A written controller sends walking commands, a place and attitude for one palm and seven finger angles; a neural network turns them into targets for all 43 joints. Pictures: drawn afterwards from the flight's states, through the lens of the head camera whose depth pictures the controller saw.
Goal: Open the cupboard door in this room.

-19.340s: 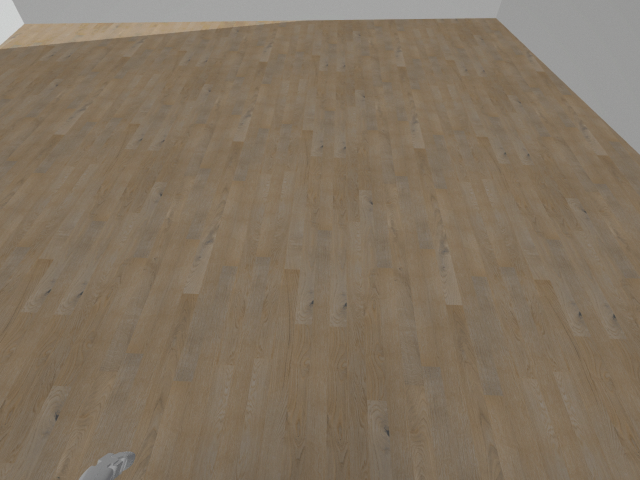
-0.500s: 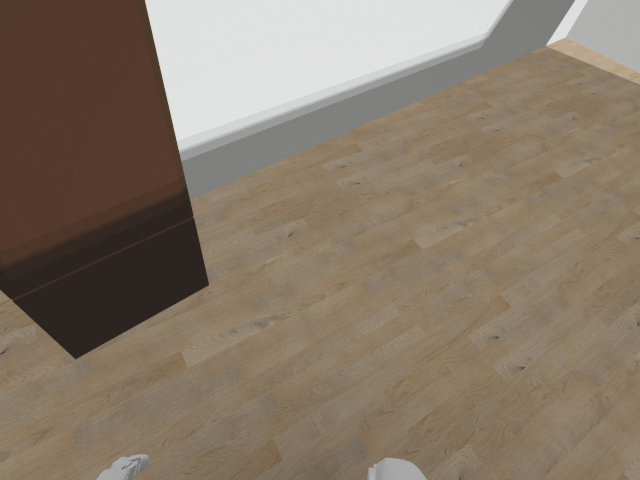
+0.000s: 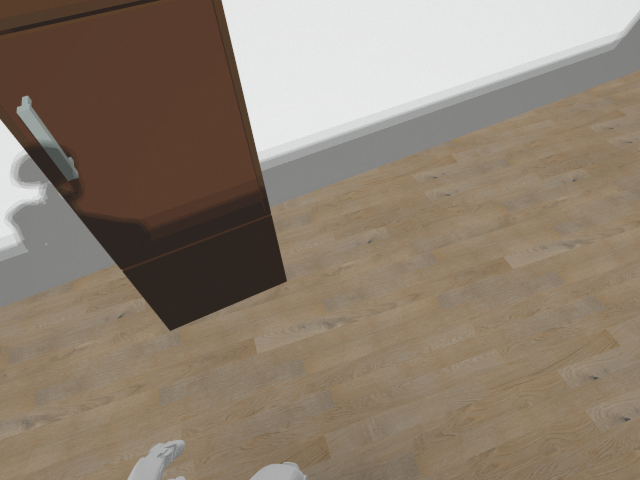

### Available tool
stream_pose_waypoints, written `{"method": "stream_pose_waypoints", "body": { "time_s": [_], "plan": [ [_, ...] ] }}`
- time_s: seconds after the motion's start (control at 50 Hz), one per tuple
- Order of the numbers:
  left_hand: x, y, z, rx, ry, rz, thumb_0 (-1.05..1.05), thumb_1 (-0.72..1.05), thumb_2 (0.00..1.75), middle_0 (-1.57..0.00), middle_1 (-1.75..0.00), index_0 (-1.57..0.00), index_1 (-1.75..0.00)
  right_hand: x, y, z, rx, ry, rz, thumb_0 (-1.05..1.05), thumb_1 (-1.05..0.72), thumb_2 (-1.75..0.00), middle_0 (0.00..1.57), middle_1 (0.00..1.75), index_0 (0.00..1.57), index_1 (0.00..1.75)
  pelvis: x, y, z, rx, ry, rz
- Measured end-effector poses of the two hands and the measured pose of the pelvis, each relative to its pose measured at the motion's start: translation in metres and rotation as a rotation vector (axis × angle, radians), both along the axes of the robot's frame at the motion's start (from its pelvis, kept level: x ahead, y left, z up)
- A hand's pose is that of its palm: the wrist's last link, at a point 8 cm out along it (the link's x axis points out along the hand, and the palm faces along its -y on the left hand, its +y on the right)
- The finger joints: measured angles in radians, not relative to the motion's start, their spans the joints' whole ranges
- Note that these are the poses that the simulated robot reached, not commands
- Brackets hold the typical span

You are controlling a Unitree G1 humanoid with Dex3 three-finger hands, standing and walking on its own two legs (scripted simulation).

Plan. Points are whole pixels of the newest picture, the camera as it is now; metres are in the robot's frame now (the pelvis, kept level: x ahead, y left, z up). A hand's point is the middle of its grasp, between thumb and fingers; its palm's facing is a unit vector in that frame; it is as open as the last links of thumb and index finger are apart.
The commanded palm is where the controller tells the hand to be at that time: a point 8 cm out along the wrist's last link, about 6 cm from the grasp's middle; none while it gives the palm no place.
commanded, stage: turn to face it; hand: left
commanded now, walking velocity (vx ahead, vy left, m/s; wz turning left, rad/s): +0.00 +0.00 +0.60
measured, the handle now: (50, 139) +0.69 +0.51 +0.06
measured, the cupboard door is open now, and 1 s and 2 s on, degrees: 0 0 0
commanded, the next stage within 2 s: take the last steps up to it in 0.54 s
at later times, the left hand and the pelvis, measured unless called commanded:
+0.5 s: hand out of the picture -0.08 +0.27 -0.18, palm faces +0.33 -0.91 -0.25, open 7.4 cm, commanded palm none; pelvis -0.03 +0.06 +0.00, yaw +16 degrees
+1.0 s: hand out of the picture -0.04 +0.18 -0.15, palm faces +0.39 -0.89 -0.23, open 7.3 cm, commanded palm none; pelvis +0.00 +0.00 +0.00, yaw +20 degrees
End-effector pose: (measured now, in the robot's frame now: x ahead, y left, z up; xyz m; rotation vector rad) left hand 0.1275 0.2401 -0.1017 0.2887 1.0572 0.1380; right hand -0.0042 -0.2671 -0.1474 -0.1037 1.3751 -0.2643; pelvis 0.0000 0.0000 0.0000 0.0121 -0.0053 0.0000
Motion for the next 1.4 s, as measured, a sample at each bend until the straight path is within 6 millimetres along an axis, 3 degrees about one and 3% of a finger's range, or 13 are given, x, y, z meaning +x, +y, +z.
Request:
{"method": "stream_pose_waypoints", "body": {
  "time_s": [0.1,0.2,0.36,0.44,0.56,0.68,0.88,0.92,0.98,1.1,1.2,1.3,1.4],
  "plan": [
    [-0.050,0.004,-0.002,-0.005,0.045,0.105,0.01,0.90,0.90,-0.20,-0.29,-0.20,-0.30,0.033,-0.010,0.002,-0.003,-0.030,0.101,0.00,-0.91,-0.90,0.20,0.30,0.20,0.30,-0.004,-0.003,0.002,0.016,-0.019,0.080],
    [-0.102,0.013,-0.013,-0.030,0.103,0.213,0.01,0.90,0.90,-0.20,-0.29,-0.20,-0.30,0.074,0.001,0.008,-0.018,-0.052,0.220,0.00,-0.91,-0.90,0.20,0.30,0.20,0.30,-0.009,0.003,0.001,0.024,-0.019,0.151],
    [-0.197,0.053,-0.052,-0.085,0.248,0.388,0.01,0.90,0.90,-0.20,-0.30,-0.21,-0.30,0.153,0.067,0.020,-0.065,-0.195,0.431,0.00,-0.91,-0.90,0.20,0.30,0.20,0.30,-0.020,0.038,-0.015,-0.001,-0.008,0.243],
    [-0.224,0.069,-0.054,-0.093,0.316,0.438,0.01,0.90,0.90,-0.20,-0.29,-0.20,-0.30,0.166,0.101,0.036,-0.061,-0.260,0.488,0.00,-0.91,-0.90,0.20,0.30,0.20,0.30,-0.025,0.050,-0.009,-0.021,-0.022,0.251],
    [-0.221,0.080,-0.041,-0.107,0.251,0.461,0.01,0.91,0.90,-0.19,-0.29,-0.20,-0.30,0.153,0.128,0.043,-0.034,-0.253,0.518,0.00,-0.90,-0.90,0.20,0.30,0.20,0.30,-0.032,0.059,0.004,-0.044,-0.031,0.293],
    [-0.203,0.077,-0.034,-0.099,0.175,0.456,0.01,0.91,0.90,-0.19,-0.29,-0.20,-0.30,0.121,0.128,0.032,0.009,-0.199,0.496,0.00,-0.90,-0.90,0.21,0.30,0.21,0.30,-0.037,0.055,0.005,-0.025,-0.033,0.317],
    [-0.170,0.031,-0.024,-0.086,0.109,0.395,0.01,0.91,0.90,-0.19,-0.29,-0.20,-0.30,0.056,0.068,-0.003,0.047,-0.032,0.394,0.00,-0.91,-0.90,0.21,0.30,0.21,0.30,-0.024,0.022,-0.002,0.019,-0.013,0.334],
    [-0.171,0.016,-0.025,-0.080,0.101,0.409,0.00,0.91,0.90,-0.20,-0.29,-0.20,-0.30,0.047,0.054,-0.012,0.052,0.020,0.386,0.00,-0.91,-0.90,0.21,0.30,0.20,0.30,-0.018,0.013,-0.006,0.019,-0.017,0.343],
    [-0.186,-0.009,-0.020,-0.095,0.128,0.467,0.00,0.91,0.90,-0.20,-0.29,-0.20,-0.30,0.046,0.041,-0.010,0.062,0.082,0.397,0.00,-0.91,-0.90,0.20,0.30,0.20,0.30,-0.006,0.005,0.001,0.026,-0.020,0.354],
    [-0.226,-0.056,-0.016,-0.153,0.313,0.547,0.00,0.91,0.90,-0.20,-0.29,-0.20,-0.30,0.077,0.033,-0.001,0.069,0.083,0.401,0.00,-0.91,-0.90,0.20,0.30,0.20,0.30,0.019,0.000,0.011,0.036,-0.017,0.371],
    [-0.243,-0.091,-0.016,-0.216,0.421,0.622,0.01,0.91,0.90,-0.20,-0.29,-0.20,-0.30,0.116,0.046,-0.003,0.066,0.099,0.446,0.00,-0.91,-0.90,0.20,0.30,0.20,0.30,0.045,0.006,0.008,0.020,-0.009,0.394],
    [-0.246,-0.114,-0.017,-0.286,0.521,0.676,0.00,0.91,0.90,-0.20,-0.29,-0.20,-0.30,0.179,0.084,-0.007,0.080,0.047,0.506,0.00,-0.91,-0.90,0.20,0.30,0.20,0.30,0.073,0.021,0.003,0.006,0.006,0.398],
    [-0.234,-0.113,-0.020,-0.341,0.604,0.712,0.00,0.90,0.90,-0.20,-0.29,-0.20,-0.30,0.265,0.145,-0.007,0.104,-0.079,0.583,0.00,-0.91,-0.90,0.20,0.30,0.20,0.30,0.104,0.046,-0.006,-0.006,0.020,0.394]
  ]
}}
